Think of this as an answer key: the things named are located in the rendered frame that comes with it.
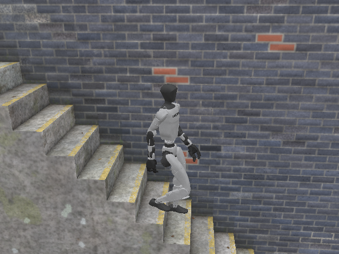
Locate stairs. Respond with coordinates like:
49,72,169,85
0,61,254,254

